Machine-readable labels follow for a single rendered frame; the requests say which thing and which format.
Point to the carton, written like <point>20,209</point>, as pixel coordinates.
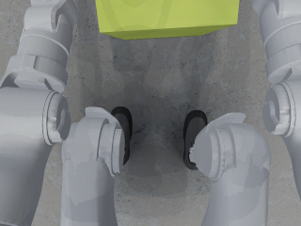
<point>157,19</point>

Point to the robot right forearm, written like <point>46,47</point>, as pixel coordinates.
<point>280,28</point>

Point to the robot left forearm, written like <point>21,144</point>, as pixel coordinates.
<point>44,47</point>

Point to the robot left upper arm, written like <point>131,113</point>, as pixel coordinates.
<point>32,121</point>

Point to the right robot foot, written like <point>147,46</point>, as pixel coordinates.
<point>194,122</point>

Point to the robot right upper arm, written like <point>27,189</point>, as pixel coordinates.
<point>281,115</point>

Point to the right robot thigh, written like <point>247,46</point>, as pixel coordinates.
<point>230,155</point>

